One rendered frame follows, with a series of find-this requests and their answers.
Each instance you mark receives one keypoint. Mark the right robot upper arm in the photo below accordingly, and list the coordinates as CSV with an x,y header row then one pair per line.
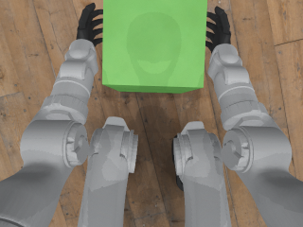
x,y
261,157

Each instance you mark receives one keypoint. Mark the left robot shin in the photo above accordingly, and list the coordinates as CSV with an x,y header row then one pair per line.
x,y
97,134

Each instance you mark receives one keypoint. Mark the left robot hand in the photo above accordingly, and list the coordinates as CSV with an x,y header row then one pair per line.
x,y
86,26

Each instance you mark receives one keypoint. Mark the left robot forearm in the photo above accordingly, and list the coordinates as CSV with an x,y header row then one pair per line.
x,y
72,87

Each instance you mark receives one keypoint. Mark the robot right thigh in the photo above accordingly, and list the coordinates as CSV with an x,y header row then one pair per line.
x,y
206,202

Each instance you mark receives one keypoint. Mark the carton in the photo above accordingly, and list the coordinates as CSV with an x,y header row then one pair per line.
x,y
154,46

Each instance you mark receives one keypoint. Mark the right robot forearm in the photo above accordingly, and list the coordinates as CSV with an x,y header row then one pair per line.
x,y
235,92

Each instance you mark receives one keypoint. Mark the left robot upper arm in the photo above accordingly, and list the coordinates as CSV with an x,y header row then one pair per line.
x,y
50,150

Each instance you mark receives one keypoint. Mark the right robot hand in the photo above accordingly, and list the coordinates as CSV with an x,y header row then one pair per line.
x,y
222,34

